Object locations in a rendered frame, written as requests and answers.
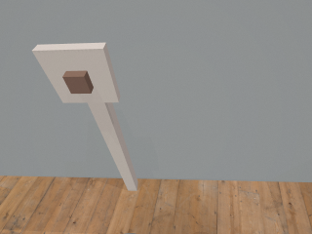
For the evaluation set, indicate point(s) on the button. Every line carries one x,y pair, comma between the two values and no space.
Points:
78,82

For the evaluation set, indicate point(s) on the panel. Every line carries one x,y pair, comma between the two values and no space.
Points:
94,58

